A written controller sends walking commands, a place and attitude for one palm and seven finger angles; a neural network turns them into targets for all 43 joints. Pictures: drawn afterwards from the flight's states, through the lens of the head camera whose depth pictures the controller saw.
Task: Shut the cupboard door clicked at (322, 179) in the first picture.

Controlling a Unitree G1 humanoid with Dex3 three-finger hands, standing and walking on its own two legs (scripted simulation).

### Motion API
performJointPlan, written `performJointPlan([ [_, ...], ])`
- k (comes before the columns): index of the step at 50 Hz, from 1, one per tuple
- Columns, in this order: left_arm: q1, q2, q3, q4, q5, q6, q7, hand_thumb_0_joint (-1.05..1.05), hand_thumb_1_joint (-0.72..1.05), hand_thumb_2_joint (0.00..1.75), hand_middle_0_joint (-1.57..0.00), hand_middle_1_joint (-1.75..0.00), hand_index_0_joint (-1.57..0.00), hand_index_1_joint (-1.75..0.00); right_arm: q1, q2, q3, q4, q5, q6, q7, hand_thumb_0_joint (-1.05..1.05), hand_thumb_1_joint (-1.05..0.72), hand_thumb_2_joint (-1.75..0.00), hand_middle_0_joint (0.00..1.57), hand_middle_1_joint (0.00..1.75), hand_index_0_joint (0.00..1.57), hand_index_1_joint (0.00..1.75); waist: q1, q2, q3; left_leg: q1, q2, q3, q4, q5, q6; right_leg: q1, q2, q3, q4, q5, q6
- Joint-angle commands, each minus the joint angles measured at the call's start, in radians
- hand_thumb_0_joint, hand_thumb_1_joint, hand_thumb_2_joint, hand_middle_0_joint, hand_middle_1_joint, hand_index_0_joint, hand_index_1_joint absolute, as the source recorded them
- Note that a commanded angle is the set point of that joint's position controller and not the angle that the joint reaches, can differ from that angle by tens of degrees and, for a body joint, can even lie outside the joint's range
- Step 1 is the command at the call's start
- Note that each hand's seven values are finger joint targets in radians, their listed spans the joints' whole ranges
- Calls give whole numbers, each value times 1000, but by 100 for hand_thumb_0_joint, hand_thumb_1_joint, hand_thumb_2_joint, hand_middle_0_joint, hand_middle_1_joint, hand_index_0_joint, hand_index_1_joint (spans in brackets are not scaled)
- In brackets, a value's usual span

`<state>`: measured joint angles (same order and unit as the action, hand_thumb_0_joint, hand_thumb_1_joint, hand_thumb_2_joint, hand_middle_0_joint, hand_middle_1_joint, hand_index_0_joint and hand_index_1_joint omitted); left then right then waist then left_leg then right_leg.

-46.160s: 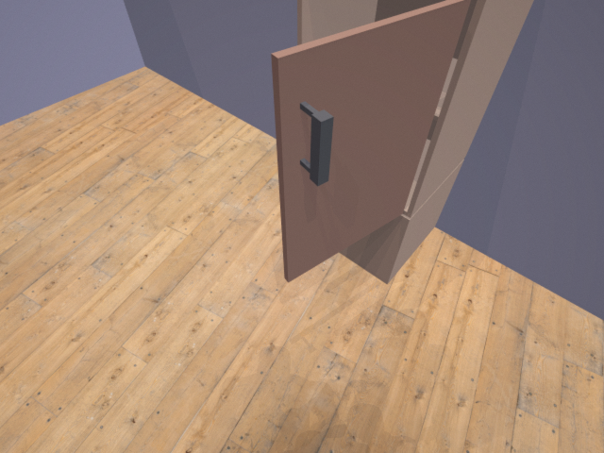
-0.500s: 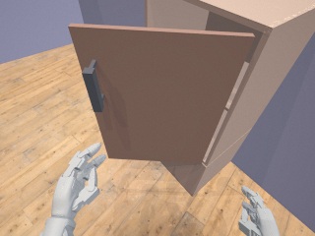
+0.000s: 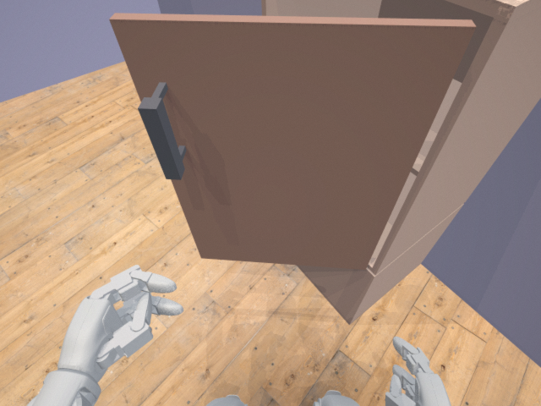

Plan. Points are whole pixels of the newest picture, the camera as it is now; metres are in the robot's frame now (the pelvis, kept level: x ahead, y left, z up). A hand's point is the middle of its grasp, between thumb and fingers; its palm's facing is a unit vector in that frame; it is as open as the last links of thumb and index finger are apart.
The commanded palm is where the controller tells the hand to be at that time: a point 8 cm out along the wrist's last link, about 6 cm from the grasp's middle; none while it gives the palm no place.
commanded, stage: raise the hand and make a fist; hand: left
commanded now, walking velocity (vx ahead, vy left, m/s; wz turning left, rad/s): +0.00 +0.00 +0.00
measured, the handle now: (168, 132) +0.46 +0.18 +0.16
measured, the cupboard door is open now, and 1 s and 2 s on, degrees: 48 48 48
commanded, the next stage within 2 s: bring the fist close to the handle in 1.10 s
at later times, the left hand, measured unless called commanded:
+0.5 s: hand (100, 288) +0.22 +0.20 +0.14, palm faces +0.03 -1.00 -0.07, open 3.1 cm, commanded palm +0.20 +0.25 +0.14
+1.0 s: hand (104, 280) +0.23 +0.20 +0.15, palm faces -0.01 -1.00 -0.05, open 3.1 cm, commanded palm +0.21 +0.25 +0.16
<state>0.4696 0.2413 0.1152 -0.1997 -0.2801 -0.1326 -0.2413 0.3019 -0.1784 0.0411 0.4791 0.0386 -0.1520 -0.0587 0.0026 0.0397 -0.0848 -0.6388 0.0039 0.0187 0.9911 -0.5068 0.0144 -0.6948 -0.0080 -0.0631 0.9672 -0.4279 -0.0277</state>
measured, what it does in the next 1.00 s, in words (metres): stands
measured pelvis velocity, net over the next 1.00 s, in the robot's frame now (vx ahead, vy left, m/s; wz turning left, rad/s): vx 0.01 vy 0.00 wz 0.01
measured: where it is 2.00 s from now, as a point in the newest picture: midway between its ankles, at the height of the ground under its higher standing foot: outside the picture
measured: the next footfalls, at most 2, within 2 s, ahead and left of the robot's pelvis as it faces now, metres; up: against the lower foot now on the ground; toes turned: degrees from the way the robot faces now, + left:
none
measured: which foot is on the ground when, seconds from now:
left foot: down 0.00-1.00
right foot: down 0.00-1.00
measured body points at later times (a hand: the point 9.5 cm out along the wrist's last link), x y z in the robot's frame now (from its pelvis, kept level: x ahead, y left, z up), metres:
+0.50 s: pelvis +0.01 +0.01 +0.03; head +0.02 -0.01 +0.48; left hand +0.22 +0.25 +0.15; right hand +0.22 -0.20 -0.03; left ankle +0.00 +0.11 -0.68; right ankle +0.03 -0.10 -0.68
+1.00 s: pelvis +0.01 +0.00 +0.04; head +0.01 -0.01 +0.49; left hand +0.23 +0.25 +0.15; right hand +0.19 -0.22 -0.02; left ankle +0.00 +0.11 -0.68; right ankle +0.03 -0.10 -0.68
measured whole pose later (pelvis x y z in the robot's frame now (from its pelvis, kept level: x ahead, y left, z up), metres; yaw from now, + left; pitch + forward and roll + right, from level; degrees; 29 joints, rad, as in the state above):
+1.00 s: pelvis +0.01 +0.00 +0.04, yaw +1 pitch +0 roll +0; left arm 0.30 0.28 0.19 -0.19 -0.30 -0.01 -0.27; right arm 0.27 -0.25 0.05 0.55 0.04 -0.25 -0.08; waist 0.04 0.03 -0.03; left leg -0.30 -0.01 0.01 0.67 -0.38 0.02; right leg -0.35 -0.01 -0.07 0.65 -0.31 -0.02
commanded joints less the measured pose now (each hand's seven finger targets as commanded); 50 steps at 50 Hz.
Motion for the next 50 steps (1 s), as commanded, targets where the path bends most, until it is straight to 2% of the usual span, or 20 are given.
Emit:
performJointPlan([
  [1,13,92,145,-294,-39,-208,88,0,90,90,-95,-112,-95,-112,-96,-136,-65,-167,-9,-94,-9,0,-90,-90,20,30,20,30,44,-51,-165,24,-15,-51,-185,331,-7,249,10,15,-141,294,11],
  [4,-27,58,21,-252,-8,-270,26,0,90,90,-101,-118,-101,-118,-68,-170,-68,-141,-10,-128,-3,0,-90,-90,20,30,20,30,-14,-4,-116,51,-12,-55,-176,305,0,178,9,19,-155,240,10],
  [6,-38,51,-27,-218,-7,-253,-30,0,90,90,-104,-122,-104,-122,-60,-186,-70,-139,2,-148,-8,0,-90,-90,20,30,20,30,-32,2,-87,56,-13,-61,-188,235,4,156,5,30,-195,149,11],
  [8,-53,103,5,-198,-9,-210,-60,0,90,90,-108,-126,-108,-126,-63,-197,-74,-139,13,-158,-18,0,-90,-90,20,30,20,30,-25,-29,-91,56,-17,-61,-199,190,10,180,-6,55,-240,74,11],
  [12,-76,229,182,-278,-12,-164,-12,0,90,90,-115,-134,-115,-134,-85,-185,-74,-145,9,-152,-31,0,-90,-90,20,30,20,30,42,-5,-189,114,-18,-58,-245,246,8,294,-6,42,-237,127,4],
  [15,-90,174,195,-317,-47,-164,37,0,90,90,-121,-140,-121,-140,-95,-162,-58,-150,9,-143,-28,0,-90,-90,20,30,20,30,57,29,-174,155,-15,-56,-284,317,-4,333,6,5,-225,238,0],
  [17,-112,160,185,-302,-55,-158,47,0,90,90,-124,-144,-124,-144,-91,-166,-52,-141,8,-140,-24,0,-90,-90,20,30,20,30,46,17,-155,171,-11,-54,-287,356,-4,341,13,1,-234,291,2],
  [19,-135,127,133,-254,-51,-132,29,0,90,90,-128,-148,-128,-148,-86,-173,-47,-133,11,-141,-20,0,-90,-90,20,30,20,30,23,3,-90,176,-8,-54,-300,342,-5,316,14,-2,-255,292,8],
  [22,-169,106,57,-181,-27,-61,-22,0,90,90,-130,-150,-130,-150,-84,-189,-42,-123,18,-148,-21,0,-90,-90,20,30,20,30,-2,-8,-16,186,-5,-57,-319,303,6,304,8,10,-304,260,10],
  [26,-249,182,114,-216,-23,14,-61,0,90,90,-130,-150,-130,-150,-99,-195,-35,-131,18,-152,-34,0,-90,-90,20,30,20,30,17,-30,-69,222,-10,-57,-346,303,14,363,-1,24,-342,255,14],
  [27,-265,224,161,-232,-24,16,-51,0,90,90,-130,-150,-130,-150,-105,-194,-33,-126,15,-152,-37,0,-90,-90,20,30,20,30,28,-29,-91,236,-9,-58,-351,327,13,394,-2,25,-342,275,10],
  [30,-332,239,227,-289,-51,-5,-28,0,90,90,-130,-150,-130,-150,-120,-175,-22,-125,8,-157,-40,0,-90,-90,20,30,20,30,46,-19,-156,286,-11,-58,-375,381,6,441,3,10,-339,330,11],
  [32,-354,244,247,-289,-65,-25,-12,0,90,90,-130,-150,-130,-150,-124,-172,-19,-105,8,-160,-38,0,-90,-90,20,30,20,30,50,-3,-155,305,-11,-57,-383,411,2,462,5,6,-345,360,7],
  [35,-375,186,192,-231,-69,-18,-26,0,90,90,-130,-150,-130,-150,-126,-173,-16,-79,15,-171,-34,0,-90,-90,20,30,20,30,38,45,-97,327,-11,-52,-405,420,-5,441,7,-4,-363,378,7],
  [38,-294,115,111,-105,-58,50,-69,0,90,90,-130,-150,-130,-150,-120,-185,-25,-70,26,-170,-32,0,-90,-90,20,30,20,30,30,-38,-21,300,-8,-47,-416,385,4,423,3,4,-396,358,13],
  [40,-281,130,109,-104,-50,96,-89,0,90,90,-130,-150,-130,-150,-127,-192,-28,-81,27,-166,-31,0,-90,-90,20,30,20,30,37,-30,-11,288,-12,-44,-424,362,6,431,-4,13,-407,336,14],
  [42,-284,175,146,-133,-42,118,-86,0,90,90,-130,-150,-130,-150,-138,-197,-33,-92,28,-159,-33,0,-90,-90,20,30,20,30,44,-69,-26,287,-11,-41,-425,350,11,447,-8,23,-420,301,15],
  [44,-321,204,191,-207,-42,103,-63,0,90,90,-130,-150,-130,-150,-151,-186,-32,-108,19,-159,-34,0,-90,-90,20,30,20,30,57,-57,-79,305,-17,-41,-431,360,11,469,-10,26,-416,292,15],
  [47,-370,265,267,-289,-46,23,-6,0,90,90,-130,-150,-130,-150,-146,-179,-28,-98,3,-165,-34,0,-90,-90,20,30,20,30,65,-26,-124,332,-14,-43,-435,383,5,485,0,18,-402,307,12],
  [50,-377,194,214,-277,-43,-45,18,0,90,90,-130,-150,-130,-150,-138,-171,-24,-76,4,-176,-29,0,-90,-90,20,30,20,30,47,38,-84,339,-16,-43,-445,361,-5,454,7,5,-400,287,7],
])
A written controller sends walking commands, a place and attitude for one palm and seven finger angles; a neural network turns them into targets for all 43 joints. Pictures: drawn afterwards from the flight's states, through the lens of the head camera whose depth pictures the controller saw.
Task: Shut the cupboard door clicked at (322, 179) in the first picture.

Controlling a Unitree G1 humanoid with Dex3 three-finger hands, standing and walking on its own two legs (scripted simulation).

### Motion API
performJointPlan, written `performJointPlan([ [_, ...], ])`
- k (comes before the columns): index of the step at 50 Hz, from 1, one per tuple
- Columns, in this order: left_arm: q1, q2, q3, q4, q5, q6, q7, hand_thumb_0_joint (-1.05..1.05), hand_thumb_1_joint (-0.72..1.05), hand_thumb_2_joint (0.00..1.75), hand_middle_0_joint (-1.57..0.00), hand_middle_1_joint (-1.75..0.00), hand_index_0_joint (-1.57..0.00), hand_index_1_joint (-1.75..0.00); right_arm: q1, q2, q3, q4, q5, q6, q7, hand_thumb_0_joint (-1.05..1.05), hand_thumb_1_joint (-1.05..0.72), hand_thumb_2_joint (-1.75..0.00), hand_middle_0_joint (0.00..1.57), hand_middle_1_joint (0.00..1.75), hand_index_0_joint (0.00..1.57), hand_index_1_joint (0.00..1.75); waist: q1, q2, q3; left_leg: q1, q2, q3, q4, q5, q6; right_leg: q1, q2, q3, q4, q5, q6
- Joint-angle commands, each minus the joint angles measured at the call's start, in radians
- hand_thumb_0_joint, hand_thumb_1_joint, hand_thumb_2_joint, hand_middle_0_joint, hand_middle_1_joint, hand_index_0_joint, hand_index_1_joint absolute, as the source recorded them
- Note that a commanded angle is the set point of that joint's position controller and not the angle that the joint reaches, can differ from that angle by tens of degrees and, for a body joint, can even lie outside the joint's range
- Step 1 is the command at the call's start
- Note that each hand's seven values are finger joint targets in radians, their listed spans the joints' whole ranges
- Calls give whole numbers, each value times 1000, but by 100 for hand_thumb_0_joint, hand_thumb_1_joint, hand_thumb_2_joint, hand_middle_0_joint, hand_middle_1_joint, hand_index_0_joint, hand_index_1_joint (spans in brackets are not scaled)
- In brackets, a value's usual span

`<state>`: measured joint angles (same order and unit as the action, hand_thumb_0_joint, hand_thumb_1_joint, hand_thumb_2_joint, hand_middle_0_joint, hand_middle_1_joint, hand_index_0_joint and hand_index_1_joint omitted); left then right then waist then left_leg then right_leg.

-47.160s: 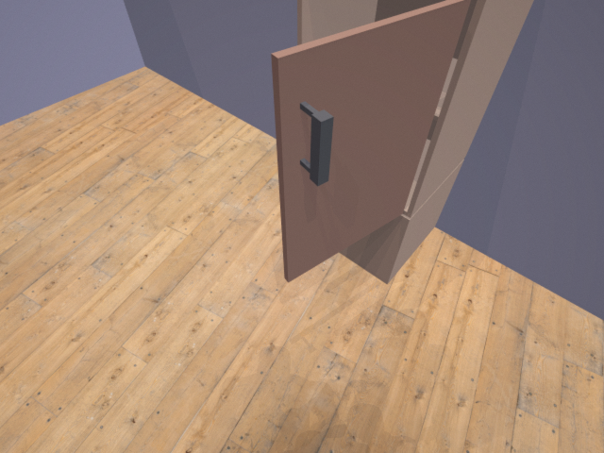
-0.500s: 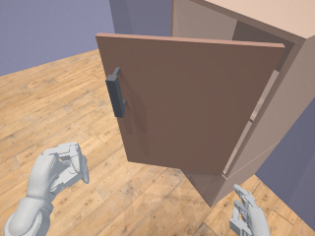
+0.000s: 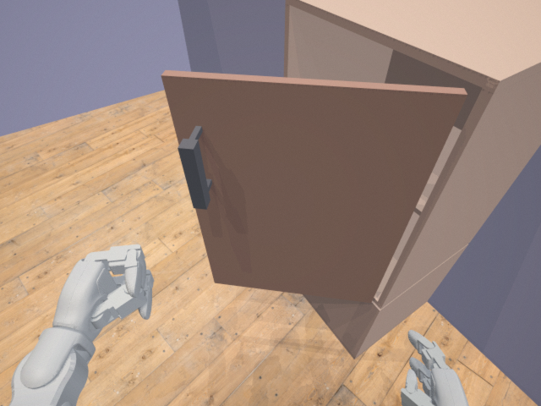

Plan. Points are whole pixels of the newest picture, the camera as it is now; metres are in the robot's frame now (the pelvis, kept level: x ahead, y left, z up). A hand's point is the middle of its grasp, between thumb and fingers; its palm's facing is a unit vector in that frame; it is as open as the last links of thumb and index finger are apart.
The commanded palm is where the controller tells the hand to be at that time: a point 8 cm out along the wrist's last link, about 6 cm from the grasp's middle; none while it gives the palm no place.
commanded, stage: raise the hand and make a fist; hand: left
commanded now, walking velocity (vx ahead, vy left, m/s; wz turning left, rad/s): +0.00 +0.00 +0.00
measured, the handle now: (199, 168) +0.45 +0.17 +0.12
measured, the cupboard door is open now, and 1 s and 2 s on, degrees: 48 48 48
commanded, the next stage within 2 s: bring the fist close to the handle in 0.10 s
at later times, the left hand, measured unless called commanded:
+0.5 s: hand (148, 261) +0.26 +0.19 +0.12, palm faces -0.02 -1.00 -0.06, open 3.1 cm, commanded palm +0.24 +0.23 +0.12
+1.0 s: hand (193, 228) +0.33 +0.15 +0.11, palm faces -0.06 -1.00 -0.03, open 3.1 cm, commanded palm +0.31 +0.20 +0.12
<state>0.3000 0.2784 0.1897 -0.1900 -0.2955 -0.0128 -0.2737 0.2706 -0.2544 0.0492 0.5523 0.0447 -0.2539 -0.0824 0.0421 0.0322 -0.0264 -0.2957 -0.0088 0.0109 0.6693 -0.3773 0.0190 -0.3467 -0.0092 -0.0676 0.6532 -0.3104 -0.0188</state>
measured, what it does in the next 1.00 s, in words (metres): stands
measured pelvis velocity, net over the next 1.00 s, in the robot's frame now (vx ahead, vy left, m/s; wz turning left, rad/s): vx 0.01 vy -0.01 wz -0.01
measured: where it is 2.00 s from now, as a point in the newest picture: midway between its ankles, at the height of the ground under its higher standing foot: outside the picture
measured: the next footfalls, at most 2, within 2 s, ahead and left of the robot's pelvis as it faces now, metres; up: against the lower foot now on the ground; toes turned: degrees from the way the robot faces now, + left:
none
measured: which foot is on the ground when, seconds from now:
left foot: down 0.00-1.00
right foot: down 0.00-1.00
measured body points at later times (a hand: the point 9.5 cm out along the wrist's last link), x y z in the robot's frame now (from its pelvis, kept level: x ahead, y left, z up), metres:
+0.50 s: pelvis -0.01 +0.00 +0.00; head -0.01 -0.02 +0.45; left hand +0.25 +0.24 +0.13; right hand +0.17 -0.23 -0.07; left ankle -0.01 +0.11 -0.72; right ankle +0.02 -0.11 -0.72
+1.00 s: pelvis +0.01 -0.01 +0.00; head +0.02 -0.03 +0.45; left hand +0.32 +0.20 +0.12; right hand +0.17 -0.24 -0.09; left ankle -0.01 +0.11 -0.72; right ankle +0.02 -0.11 -0.72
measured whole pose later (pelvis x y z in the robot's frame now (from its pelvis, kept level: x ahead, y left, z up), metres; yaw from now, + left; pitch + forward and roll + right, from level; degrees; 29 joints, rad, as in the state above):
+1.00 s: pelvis +0.01 -0.01 +0.00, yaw +0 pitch +2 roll +0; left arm -0.12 0.23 0.13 0.14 -0.23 0.00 -0.20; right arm 0.25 -0.25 0.04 0.61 0.05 -0.19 -0.08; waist 0.02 0.04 -0.02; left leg -0.30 -0.01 0.02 0.63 -0.37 0.01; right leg -0.36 -0.01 -0.06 0.64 -0.31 -0.03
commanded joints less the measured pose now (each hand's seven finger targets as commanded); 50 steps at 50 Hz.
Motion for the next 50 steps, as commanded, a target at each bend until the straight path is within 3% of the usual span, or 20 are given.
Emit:
performJointPlan([
  [1,-198,135,118,-266,-24,-173,49,0,90,90,-130,-150,-130,-150,-102,-95,-33,-140,0,-76,-3,0,-90,-90,20,30,20,30,2,67,-131,0,-3,-34,-124,227,-12,96,10,7,-86,170,-3],
  [5,-154,93,30,-158,-8,-114,-2,0,90,90,-130,-150,-130,-150,-96,-112,-37,-131,11,-79,-3,0,-90,-90,20,30,20,30,-17,42,-53,-31,-1,-35,-129,161,-2,62,3,17,-116,118,1],
  [7,-133,114,36,-119,-7,-70,-24,0,90,90,-130,-150,-130,-150,-100,-121,-42,-135,17,-75,-9,0,-90,-90,20,30,20,30,-17,-35,-31,-54,2,-36,-127,125,5,65,-3,35,-142,59,4],
  [9,-151,134,58,-156,-6,-45,-32,0,90,90,-130,-150,-130,-150,-111,-121,-42,-150,17,-70,-14,0,-90,-90,20,30,20,30,-8,-39,-54,-48,0,-36,-130,121,8,66,-4,35,-142,40,8],
  [10,-170,154,89,-180,-15,-45,-27,0,90,90,-130,-150,-130,-150,-119,-119,-40,-158,12,-70,-16,0,-90,-90,20,30,20,30,2,-48,-78,-49,-5,-38,-131,125,8,84,-7,37,-143,33,9],
  [14,-335,191,147,-205,-30,-106,27,0,90,90,-130,-150,-130,-150,-125,-108,-34,-136,3,-73,-27,0,-90,-90,20,30,20,30,-8,-30,-109,-18,0,-43,-130,129,5,79,-1,34,-136,18,10],
  [16,-385,151,110,-188,-29,-142,37,0,90,90,-130,-150,-130,-150,-121,-104,-32,-120,2,-79,-25,0,-90,-90,20,30,20,30,-17,2,-121,-2,-3,-44,-128,141,2,71,2,27,-123,48,8],
  [17,-396,173,119,-155,-22,-150,42,0,90,90,-130,-150,-130,-150,-114,-108,-33,-106,1,-79,-24,0,-90,-90,20,30,20,30,-21,-5,-123,-10,1,-44,-125,138,2,75,-1,34,-125,43,7],
  [20,-410,116,40,-60,-6,-132,14,0,90,90,-130,-150,-130,-150,-112,-112,-32,-98,8,-78,-23,0,-90,-90,20,30,20,30,-29,34,-93,-20,-4,-40,-132,115,1,56,-5,35,-126,42,5],
  [23,-394,101,4,-2,8,-76,-15,0,90,90,-130,-150,-130,-150,-108,-118,-37,-106,15,-71,-24,0,-90,-90,20,30,20,30,-23,14,-100,-30,-1,-36,-132,140,4,78,-10,38,-125,81,3],
  [26,-450,116,19,-18,4,-41,-11,0,90,90,-130,-150,-130,-150,-114,-119,-39,-119,15,-64,-27,0,-90,-90,20,30,20,30,-13,-5,-136,-17,-3,-39,-133,166,4,88,-8,29,-116,115,4],
  [28,-447,161,87,-23,-2,-46,15,0,90,90,-130,-150,-130,-150,-115,-119,-40,-123,8,-59,-25,0,-90,-90,20,30,20,30,4,-55,-172,-21,-1,-38,-132,213,3,128,-9,29,-107,158,5],
  [31,-541,154,97,-30,3,-77,57,0,90,90,-130,-150,-130,-150,-118,-110,-38,-115,1,-49,-20,0,-90,-90,20,30,20,30,-5,-63,-186,-6,-2,-31,-130,235,0,120,-6,25,-94,189,8],
  [32,-555,186,123,-22,8,-90,75,0,90,90,-130,-150,-130,-150,-114,-112,-39,-106,0,-44,-18,0,-90,-90,20,30,20,30,-3,-62,-186,-13,1,-28,-128,232,0,130,-8,34,-99,179,7],
  [36,-603,107,31,9,43,-109,86,0,90,90,-130,-150,-130,-150,-107,-104,-41,-99,1,-36,-7,0,-90,-90,20,30,20,30,-21,35,-195,25,-3,-19,-125,265,-4,106,-5,28,-82,234,0],
  [41,-619,81,-12,87,46,-64,54,0,90,90,-130,-150,-130,-150,-96,-114,-46,-100,8,-17,-6,0,-90,-90,20,30,20,30,-30,-12,-197,12,-2,-16,-122,272,-1,118,-6,28,-89,270,2],
  [43,-622,112,22,110,39,-50,53,0,90,90,-130,-150,-130,-150,-95,-120,-49,-99,9,-5,-8,0,-90,-90,20,30,20,30,-29,-62,-209,-5,-1,-13,-121,270,2,137,-9,34,-95,274,7],
  [45,-692,100,15,106,37,-49,63,0,90,90,-130,-150,-130,-150,-103,-115,-46,-101,10,2,-10,0,-90,-90,20,30,20,30,-34,-60,-195,0,-4,-16,-124,265,1,122,-7,31,-95,267,6],
  [48,-741,118,38,67,45,-77,95,0,90,90,-130,-150,-130,-150,-105,-110,-51,-101,3,6,-7,0,-90,-90,20,30,20,30,-25,-38,-261,37,-1,-12,-119,312,0,147,-8,32,-81,310,4],
  [50,-763,77,-3,72,57,-93,111,0,90,90,-130,-150,-130,-150,-101,-102,-46,-97,1,9,-2,0,-90,-90,20,30,20,30,-32,-21,-262,53,-1,-15,-117,338,-5,135,-5,24,-71,332,1],
])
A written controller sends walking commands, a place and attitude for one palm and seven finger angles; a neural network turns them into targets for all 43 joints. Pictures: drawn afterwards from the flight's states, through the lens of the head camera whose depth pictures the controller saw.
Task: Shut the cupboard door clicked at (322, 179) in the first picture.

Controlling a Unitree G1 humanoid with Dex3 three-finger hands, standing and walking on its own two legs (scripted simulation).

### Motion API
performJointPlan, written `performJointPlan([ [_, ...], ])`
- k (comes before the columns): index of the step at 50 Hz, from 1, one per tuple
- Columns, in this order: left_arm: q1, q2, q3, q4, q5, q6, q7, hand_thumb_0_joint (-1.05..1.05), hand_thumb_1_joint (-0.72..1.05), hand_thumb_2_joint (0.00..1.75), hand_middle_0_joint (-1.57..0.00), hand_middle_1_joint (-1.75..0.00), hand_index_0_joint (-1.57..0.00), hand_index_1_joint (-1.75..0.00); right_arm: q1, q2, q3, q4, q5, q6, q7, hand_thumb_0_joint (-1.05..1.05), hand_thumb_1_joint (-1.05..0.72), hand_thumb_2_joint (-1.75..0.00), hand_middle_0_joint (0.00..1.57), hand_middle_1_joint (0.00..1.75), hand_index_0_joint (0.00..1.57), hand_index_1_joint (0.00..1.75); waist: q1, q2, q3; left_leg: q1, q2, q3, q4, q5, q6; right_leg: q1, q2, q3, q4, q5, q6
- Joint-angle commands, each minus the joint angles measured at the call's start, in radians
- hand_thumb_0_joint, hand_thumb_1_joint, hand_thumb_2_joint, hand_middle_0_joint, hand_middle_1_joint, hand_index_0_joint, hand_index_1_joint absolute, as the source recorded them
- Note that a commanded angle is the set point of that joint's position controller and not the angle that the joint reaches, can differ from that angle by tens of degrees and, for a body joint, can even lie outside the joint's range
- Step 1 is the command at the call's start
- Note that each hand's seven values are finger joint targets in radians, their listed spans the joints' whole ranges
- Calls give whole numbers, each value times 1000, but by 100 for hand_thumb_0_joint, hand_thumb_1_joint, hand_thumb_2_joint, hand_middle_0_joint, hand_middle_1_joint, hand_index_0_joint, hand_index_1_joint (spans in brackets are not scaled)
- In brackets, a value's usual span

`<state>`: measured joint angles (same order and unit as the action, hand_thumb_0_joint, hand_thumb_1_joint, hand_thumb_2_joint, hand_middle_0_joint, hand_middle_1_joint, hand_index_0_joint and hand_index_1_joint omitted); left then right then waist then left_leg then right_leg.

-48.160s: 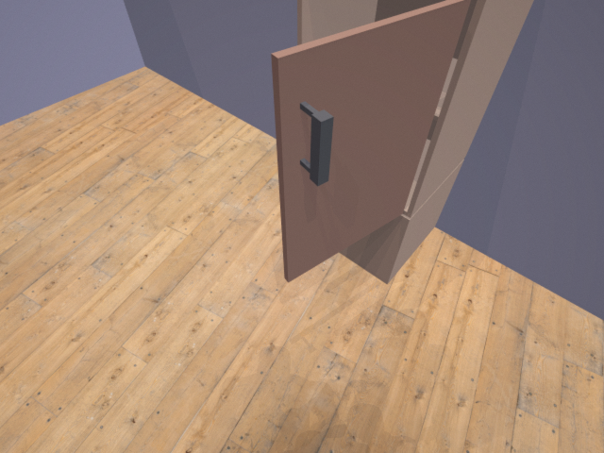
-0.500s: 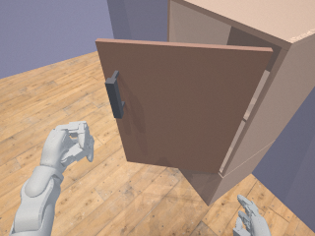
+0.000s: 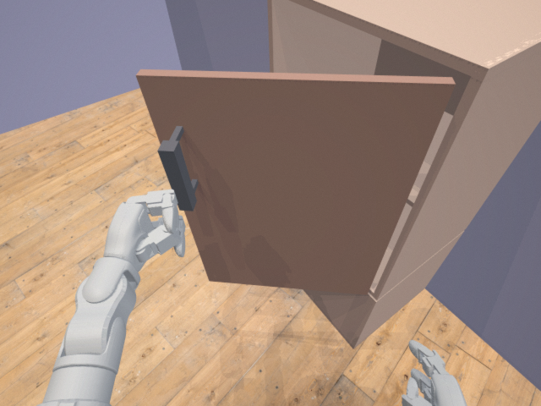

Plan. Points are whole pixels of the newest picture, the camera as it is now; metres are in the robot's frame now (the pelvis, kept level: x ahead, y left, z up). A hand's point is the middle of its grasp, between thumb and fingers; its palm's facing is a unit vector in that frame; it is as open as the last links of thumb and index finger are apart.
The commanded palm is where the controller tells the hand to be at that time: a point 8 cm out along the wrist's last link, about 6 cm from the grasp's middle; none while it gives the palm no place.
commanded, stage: bring the fist close to the handle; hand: left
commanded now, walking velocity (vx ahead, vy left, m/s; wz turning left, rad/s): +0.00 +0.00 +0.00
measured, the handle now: (183, 169) +0.45 +0.18 +0.11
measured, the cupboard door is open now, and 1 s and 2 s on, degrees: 48 48 33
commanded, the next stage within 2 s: push the door shut along its arc in 0.60 s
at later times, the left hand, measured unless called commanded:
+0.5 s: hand (181, 214) +0.35 +0.16 +0.12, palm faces -0.02 -1.00 -0.03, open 3.1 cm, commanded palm +0.32 +0.21 +0.12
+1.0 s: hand (191, 201) +0.37 +0.15 +0.12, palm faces -0.10 -0.99 -0.03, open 3.1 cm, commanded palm +0.36 +0.20 +0.12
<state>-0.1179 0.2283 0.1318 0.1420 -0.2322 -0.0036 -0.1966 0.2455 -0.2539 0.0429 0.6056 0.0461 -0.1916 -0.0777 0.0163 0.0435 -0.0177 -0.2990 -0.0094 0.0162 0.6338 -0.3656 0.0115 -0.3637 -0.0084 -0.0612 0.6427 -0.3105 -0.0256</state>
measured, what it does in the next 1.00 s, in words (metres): stands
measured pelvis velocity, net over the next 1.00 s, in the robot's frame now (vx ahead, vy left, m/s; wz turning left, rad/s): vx -0.02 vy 0.00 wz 0.00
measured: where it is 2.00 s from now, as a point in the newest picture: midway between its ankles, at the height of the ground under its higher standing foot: outside the picture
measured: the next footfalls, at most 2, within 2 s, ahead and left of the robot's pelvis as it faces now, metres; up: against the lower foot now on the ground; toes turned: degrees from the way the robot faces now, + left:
none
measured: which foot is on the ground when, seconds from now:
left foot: down 0.00-1.00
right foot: down 0.00-1.00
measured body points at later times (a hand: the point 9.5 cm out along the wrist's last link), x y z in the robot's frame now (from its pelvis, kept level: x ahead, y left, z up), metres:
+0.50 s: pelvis +0.00 -0.01 +0.00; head +0.01 -0.03 +0.45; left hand +0.34 +0.21 +0.12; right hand +0.14 -0.25 -0.10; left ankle -0.02 +0.11 -0.72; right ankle +0.02 -0.10 -0.72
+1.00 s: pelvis -0.02 +0.00 +0.00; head +0.01 -0.01 +0.45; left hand +0.37 +0.20 +0.12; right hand +0.13 -0.24 -0.10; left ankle -0.02 +0.11 -0.72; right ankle +0.02 -0.10 -0.72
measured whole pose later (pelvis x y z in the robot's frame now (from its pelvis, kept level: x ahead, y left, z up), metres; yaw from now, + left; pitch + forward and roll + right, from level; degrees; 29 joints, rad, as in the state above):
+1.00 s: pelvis -0.02 +0.00 +0.00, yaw +0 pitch +2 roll +0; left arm -0.47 0.27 0.15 0.57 -0.21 -0.10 -0.22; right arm 0.24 -0.25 0.05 0.63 0.05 -0.11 -0.09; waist -0.02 0.03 0.00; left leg -0.34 -0.01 0.02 0.64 -0.34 0.01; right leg -0.40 -0.01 -0.06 0.64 -0.28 -0.03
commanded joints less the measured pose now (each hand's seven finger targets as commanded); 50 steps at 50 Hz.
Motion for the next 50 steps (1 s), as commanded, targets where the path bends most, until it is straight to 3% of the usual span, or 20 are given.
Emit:
performJointPlan([
  [1,-368,114,41,-253,-1,-109,39,0,90,90,-130,-150,-130,-150,-72,-100,-42,-144,-2,-53,-4,0,-90,-90,20,30,20,30,-11,-14,-266,64,1,-19,-79,332,1,141,-4,18,-59,340,8],
  [2,-350,148,69,-223,7,-111,48,0,90,90,-130,-150,-130,-150,-62,-108,-46,-136,-2,-48,-2,0,-90,-90,20,30,20,30,-8,-50,-268,54,5,-18,-77,334,3,154,-5,21,-63,341,8],
  [4,-366,117,39,-162,16,-98,50,0,90,90,-130,-150,-130,-150,-63,-106,-44,-133,1,-36,0,0,-90,-90,20,30,20,30,-17,-51,-231,36,1,-14,-81,310,4,134,-6,21,-68,331,10],
  [7,-401,161,70,-57,27,-66,55,0,90,90,-130,-150,-130,-150,-60,-118,-46,-125,5,-8,-4,0,-90,-90,20,30,20,30,-20,-84,-185,1,1,-10,-88,242,6,122,-8,29,-92,260,11],
  [9,-486,147,55,-35,24,-53,56,0,90,90,-130,-150,-130,-150,-66,-114,-43,-128,6,4,-7,0,-90,-90,20,30,20,30,-28,-86,-193,-3,-4,-11,-92,212,7,116,-9,34,-100,228,12],
  [12,-512,202,110,-40,19,-70,62,0,90,90,-130,-150,-130,-150,-72,-117,-46,-137,1,15,-10,0,-90,-90,20,30,20,30,-5,-66,-274,15,-4,-9,-89,249,8,175,-12,44,-92,266,8],
  [15,-468,188,121,-101,9,-120,54,0,90,90,-130,-150,-130,-150,-71,-102,-47,-152,-3,12,-2,0,-90,-90,20,30,20,30,20,-20,-384,53,-6,1,-81,374,3,253,-10,41,-54,427,1],
  [19,-391,152,95,-41,4,-144,35,0,90,90,-130,-150,-130,-150,-52,-109,-53,-139,0,10,8,0,-90,-90,20,30,20,30,4,-76,-294,22,-1,8,-83,359,5,216,-5,37,-66,447,11],
  [22,-376,183,113,26,5,-117,17,0,90,90,-130,-150,-130,-150,-57,-123,-55,-137,7,25,5,0,-90,-90,20,30,20,30,-4,-109,-191,-27,-4,11,-97,268,9,176,-10,46,-99,348,16],
  [26,-471,175,92,-35,-6,-104,1,0,90,90,-130,-150,-130,-150,-75,-118,-52,-153,12,31,-5,0,-90,-90,20,30,20,30,-18,-73,-204,-15,-11,8,-100,200,13,155,-11,61,-124,240,15],
  [30,-560,163,66,-159,-10,-165,14,0,90,90,-130,-150,-130,-150,-81,-106,-52,-149,5,8,-14,0,-90,-90,20,30,20,30,-23,23,-302,72,-7,-6,-93,250,11,167,-1,48,-98,281,5],
  [32,-566,160,53,-131,-9,-183,21,0,90,90,-130,-150,-130,-150,-71,-111,-51,-132,4,1,-19,0,-90,-90,20,30,20,30,-39,-21,-291,72,0,-15,-91,244,11,150,1,40,-97,267,8],
  [35,-495,140,56,-2,-8,-162,22,0,90,90,-130,-150,-130,-150,-67,-114,-49,-115,8,0,-16,0,-90,-90,20,30,20,30,-30,-67,-220,22,-2,-19,-104,194,7,121,2,31,-106,219,10],
  [37,-477,182,82,108,6,-127,18,0,90,90,-130,-150,-130,-150,-62,-128,-49,-104,9,16,-17,0,-90,-90,20,30,20,30,-29,-95,-171,-11,-4,-16,-108,153,9,104,-4,38,-122,168,12],
  [38,-548,172,54,112,13,-115,11,0,90,90,-130,-150,-130,-150,-64,-129,-43,-106,12,24,-15,0,-90,-90,20,30,20,30,-47,-88,-160,-24,-5,-18,-112,142,8,93,-9,40,-123,156,13],
  [41,-649,188,61,139,18,-97,3,0,90,90,-130,-150,-130,-150,-70,-125,-42,-117,10,35,-16,0,-90,-90,20,30,20,30,-40,-52,-189,-19,-10,-21,-110,128,8,90,-10,46,-122,132,7],
  [42,-657,244,107,127,15,-108,4,0,90,90,-130,-150,-130,-150,-70,-131,-45,-123,7,38,-19,0,-90,-90,20,30,20,30,-29,-58,-224,-9,-8,-20,-106,151,9,123,-12,48,-115,151,5],
  [45,-793,199,61,113,0,-155,-14,0,90,90,-130,-150,-130,-150,-69,-119,-37,-123,6,32,-21,0,-90,-90,20,30,20,30,-50,-29,-283,22,-7,-22,-93,189,6,121,-4,45,-93,208,2],
  [48,-843,250,97,203,-7,-199,-27,0,90,90,-130,-150,-130,-150,-45,-131,-39,-100,3,32,-26,0,-90,-90,20,30,20,30,-62,-71,-285,-1,-3,-29,-85,181,8,114,-2,49,-85,201,5],
  [50,-863,223,72,278,-1,-209,-44,0,90,90,-130,-150,-130,-150,-32,-131,-41,-89,4,32,-22,0,-90,-90,20,30,20,30,-67,-64,-277,-13,-6,-26,-81,175,6,94,-1,47,-78,205,4],
])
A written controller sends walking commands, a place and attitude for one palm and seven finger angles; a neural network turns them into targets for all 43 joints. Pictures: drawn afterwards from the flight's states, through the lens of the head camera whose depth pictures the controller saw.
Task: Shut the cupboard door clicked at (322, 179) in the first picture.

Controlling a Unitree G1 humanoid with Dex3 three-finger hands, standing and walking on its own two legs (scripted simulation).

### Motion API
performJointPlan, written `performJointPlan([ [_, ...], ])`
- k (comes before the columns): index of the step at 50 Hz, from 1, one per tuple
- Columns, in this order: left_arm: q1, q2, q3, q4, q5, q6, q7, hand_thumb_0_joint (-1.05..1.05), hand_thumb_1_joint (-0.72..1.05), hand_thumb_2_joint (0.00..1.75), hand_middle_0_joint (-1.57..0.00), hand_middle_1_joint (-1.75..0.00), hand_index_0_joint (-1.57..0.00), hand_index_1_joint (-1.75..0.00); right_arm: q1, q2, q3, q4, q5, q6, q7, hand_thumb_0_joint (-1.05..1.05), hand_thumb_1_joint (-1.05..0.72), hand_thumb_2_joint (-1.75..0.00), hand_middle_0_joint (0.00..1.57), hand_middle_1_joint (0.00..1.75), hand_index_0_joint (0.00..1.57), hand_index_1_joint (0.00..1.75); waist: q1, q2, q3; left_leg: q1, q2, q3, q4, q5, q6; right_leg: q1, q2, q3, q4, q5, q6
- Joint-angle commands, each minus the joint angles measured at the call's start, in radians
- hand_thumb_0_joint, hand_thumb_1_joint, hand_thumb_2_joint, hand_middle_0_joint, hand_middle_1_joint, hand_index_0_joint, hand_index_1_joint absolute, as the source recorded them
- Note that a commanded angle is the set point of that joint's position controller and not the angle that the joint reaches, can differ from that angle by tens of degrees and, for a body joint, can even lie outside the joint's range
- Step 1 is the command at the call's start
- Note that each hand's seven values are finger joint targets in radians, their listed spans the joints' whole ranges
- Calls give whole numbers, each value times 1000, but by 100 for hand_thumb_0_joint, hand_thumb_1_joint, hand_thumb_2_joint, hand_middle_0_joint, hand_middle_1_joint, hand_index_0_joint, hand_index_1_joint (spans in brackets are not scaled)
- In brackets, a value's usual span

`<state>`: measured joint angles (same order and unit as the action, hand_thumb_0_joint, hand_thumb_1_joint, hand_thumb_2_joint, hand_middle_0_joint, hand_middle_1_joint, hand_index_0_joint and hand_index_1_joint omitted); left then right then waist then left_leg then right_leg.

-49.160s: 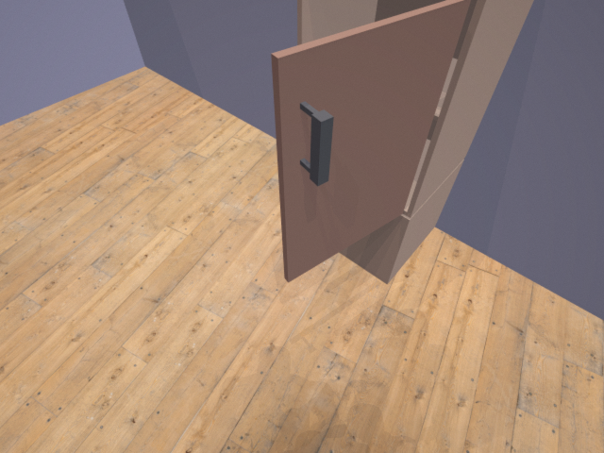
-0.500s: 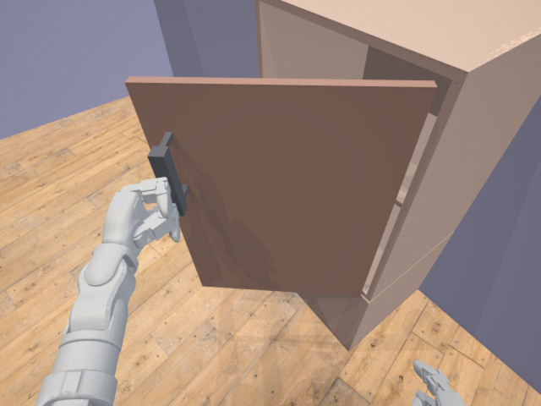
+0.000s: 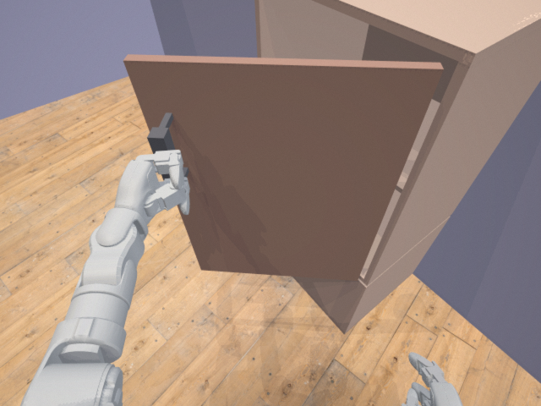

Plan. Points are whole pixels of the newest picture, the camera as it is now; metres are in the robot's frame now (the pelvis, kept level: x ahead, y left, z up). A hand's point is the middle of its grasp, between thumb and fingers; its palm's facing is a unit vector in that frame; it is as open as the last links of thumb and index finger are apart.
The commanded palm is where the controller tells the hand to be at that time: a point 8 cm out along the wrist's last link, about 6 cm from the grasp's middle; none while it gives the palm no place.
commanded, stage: push the door shut along its arc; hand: left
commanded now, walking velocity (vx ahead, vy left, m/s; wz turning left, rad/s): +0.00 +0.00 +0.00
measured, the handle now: (173, 156) +0.47 +0.18 +0.11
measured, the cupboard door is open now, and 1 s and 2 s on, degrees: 48 33 17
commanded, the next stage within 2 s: pull the fist back off the door in 1.58 s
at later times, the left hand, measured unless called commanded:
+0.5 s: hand (206, 163) +0.45 +0.12 +0.12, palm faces -0.24 -0.97 -0.03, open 3.1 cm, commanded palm +0.45 +0.17 +0.12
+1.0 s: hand (238, 134) +0.52 +0.08 +0.12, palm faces -0.35 -0.94 +0.01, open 3.1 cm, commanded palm +0.51 +0.14 +0.12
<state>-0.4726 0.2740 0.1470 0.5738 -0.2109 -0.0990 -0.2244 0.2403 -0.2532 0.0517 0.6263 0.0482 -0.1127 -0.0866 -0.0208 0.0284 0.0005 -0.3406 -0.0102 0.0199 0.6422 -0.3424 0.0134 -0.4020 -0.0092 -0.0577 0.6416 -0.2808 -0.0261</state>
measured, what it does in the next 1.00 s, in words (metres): stands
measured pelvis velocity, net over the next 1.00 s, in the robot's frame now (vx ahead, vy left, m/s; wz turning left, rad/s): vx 0.00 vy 0.00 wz -0.02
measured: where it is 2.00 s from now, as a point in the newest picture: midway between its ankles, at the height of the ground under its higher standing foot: outside the picture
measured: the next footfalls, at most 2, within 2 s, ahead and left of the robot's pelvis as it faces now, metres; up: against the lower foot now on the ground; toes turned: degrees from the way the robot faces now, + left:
none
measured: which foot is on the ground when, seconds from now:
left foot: down 0.00-1.00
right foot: down 0.00-1.00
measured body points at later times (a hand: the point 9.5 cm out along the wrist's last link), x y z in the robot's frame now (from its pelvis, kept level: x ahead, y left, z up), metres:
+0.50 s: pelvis +0.00 +0.00 -0.01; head +0.05 +0.00 +0.44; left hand +0.45 +0.17 +0.12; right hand +0.08 -0.26 -0.13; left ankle +0.00 +0.11 -0.72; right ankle +0.03 -0.10 -0.72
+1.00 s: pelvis +0.00 +0.00 -0.02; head +0.10 -0.01 +0.42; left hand +0.53 +0.13 +0.12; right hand +0.01 -0.28 -0.13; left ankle +0.00 +0.11 -0.72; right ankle +0.03 -0.10 -0.72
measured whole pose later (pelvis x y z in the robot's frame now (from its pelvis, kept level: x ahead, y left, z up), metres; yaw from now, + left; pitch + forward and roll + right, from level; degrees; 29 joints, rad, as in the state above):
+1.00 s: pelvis +0.00 +0.00 -0.02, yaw -1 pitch +14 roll +0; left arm -1.11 0.44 0.24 1.23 -0.15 -0.23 -0.41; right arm 0.36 -0.30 0.03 0.69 0.02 -0.11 -0.07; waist -0.19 0.02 -0.03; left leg -0.66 0.01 0.03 0.80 -0.39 0.01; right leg -0.72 0.00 -0.05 0.77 -0.30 -0.03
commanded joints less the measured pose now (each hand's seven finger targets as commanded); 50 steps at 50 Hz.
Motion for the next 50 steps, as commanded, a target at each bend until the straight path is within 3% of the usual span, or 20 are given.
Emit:
performJointPlan([
  [1,-526,188,57,-134,-19,-117,-24,0,90,90,-130,-150,-130,-150,-20,-136,-51,-106,2,-46,-12,0,-90,-90,20,30,20,30,-32,-29,-295,27,-5,-34,-89,152,1,121,0,42,-72,177,2],
  [2,-523,203,67,-113,-19,-119,-29,0,90,90,-130,-150,-130,-150,-12,-142,-54,-104,2,-42,-12,0,-90,-90,20,30,20,30,-27,-26,-309,26,-6,-33,-85,158,3,128,-1,43,-68,176,0],
  [3,-576,185,41,-107,-19,-122,-39,0,90,90,-130,-150,-130,-150,-13,-140,-53,-101,5,-42,-11,0,-90,-90,20,30,20,30,-45,-1,-308,31,-7,-33,-81,158,3,108,-2,44,-69,183,1],
  [5,-628,161,13,-74,-17,-131,-54,0,90,90,-130,-150,-130,-150,7,-142,-59,-90,5,-42,-8,0,-90,-90,20,30,20,30,-55,3,-333,47,-6,-40,-74,172,1,88,3,37,-59,193,-1],
  [8,-641,182,30,-44,-21,-142,-70,0,90,90,-130,-150,-130,-150,35,-153,-68,-82,3,-41,-6,0,-90,-90,20,30,20,30,-54,-5,-387,65,-3,-47,-59,236,0,94,7,31,-40,251,-3],
  [10,-697,150,-1,-2,-25,-148,-84,0,90,90,-130,-150,-130,-150,48,-154,-68,-71,3,-40,-4,0,-90,-90,20,30,20,30,-72,-23,-374,51,-5,-45,-52,217,2,71,9,33,-41,243,2],
  [11,-707,178,22,24,-25,-152,-87,0,90,90,-130,-150,-130,-150,58,-159,-70,-64,2,-38,-4,0,-90,-90,20,30,20,30,-72,-49,-371,38,-4,-49,-53,204,2,71,11,31,-39,231,1],
  [15,-789,150,-12,78,-23,-176,-100,0,90,90,-130,-150,-130,-150,71,-160,-70,-55,1,-36,-1,0,-90,-90,20,30,20,30,-87,-26,-360,35,-6,-52,-47,198,2,32,12,28,-29,218,-1],
  [17,-785,199,27,99,-17,-189,-98,0,90,90,-130,-150,-130,-150,90,-171,-74,-49,-3,-35,0,0,-90,-90,20,30,20,30,-77,-17,-392,46,-6,-55,-38,228,0,40,12,27,-18,234,-4],
  [20,-822,195,21,152,-8,-200,-106,0,90,90,-130,-150,-130,-150,99,-167,-72,-45,-5,-30,4,0,-90,-90,20,30,20,30,-83,-3,-393,30,-4,-54,-32,221,-3,19,13,31,-11,231,-2],
  [26,-941,245,46,275,-1,-205,-118,0,90,90,-130,-150,-130,-150,124,-178,-67,-31,-7,-23,3,0,-90,-90,20,30,20,30,-117,-57,-347,-71,-9,-48,-23,133,7,4,14,45,-14,177,5],
  [28,-946,274,72,282,-1,-216,-123,0,90,90,-130,-150,-130,-150,129,-183,-70,-35,-10,-24,3,0,-90,-90,20,30,20,30,-108,-38,-407,-54,-9,-50,-14,158,6,19,14,47,0,199,3],
  [32,-1011,282,59,329,6,-224,-143,0,90,90,-130,-150,-130,-150,157,-189,-71,-18,-12,-26,2,0,-90,-90,20,30,20,30,-135,-32,-426,-74,-10,-49,13,160,9,-5,16,51,10,207,7],
  [35,-1055,276,48,325,10,-228,-163,0,90,90,-130,-150,-130,-150,167,-193,-75,-11,-15,-30,5,0,-90,-90,20,30,20,30,-144,16,-475,-47,-8,-57,30,194,5,-31,17,52,23,237,6],
  [38,-1076,284,52,362,5,-219,-179,0,90,90,-130,-150,-130,-150,184,-200,-77,0,-17,-29,2,0,-90,-90,20,30,20,30,-156,3,-484,-52,-4,-60,44,211,6,-51,21,48,31,247,8],
  [39,-1097,271,37,372,5,-213,-184,0,90,90,-130,-150,-130,-150,187,-200,-77,2,-15,-27,2,0,-90,-90,20,30,20,30,-170,-6,-474,-60,-4,-60,48,203,8,-64,21,48,29,241,10],
  [41,-1118,306,65,431,7,-194,-183,0,90,90,-130,-150,-130,-150,203,-208,-75,13,-17,-24,0,0,-90,-90,20,30,20,30,-181,-47,-433,-119,-5,-58,51,163,13,-66,23,52,23,216,13],
  [43,-1149,387,125,440,12,-191,-177,0,90,90,-130,-150,-130,-150,215,-214,-75,13,-20,-24,-3,0,-90,-90,20,30,20,30,-177,-43,-457,-150,-8,-52,57,158,16,-37,20,62,27,223,14],
  [45,-1155,417,146,441,24,-195,-176,0,90,90,-130,-150,-130,-150,222,-212,-73,5,-23,-24,-1,0,-90,-90,20,30,20,30,-169,-21,-499,-163,-11,-52,65,179,15,-11,18,66,41,252,12],
  [50,-1135,407,135,430,52,-208,-180,0,90,90,-130,-150,-130,-150,241,-212,-80,-4,-32,-16,11,0,-90,-90,20,30,20,30,-162,60,-569,-106,-5,-55,94,276,4,-47,22,56,70,316,11],
])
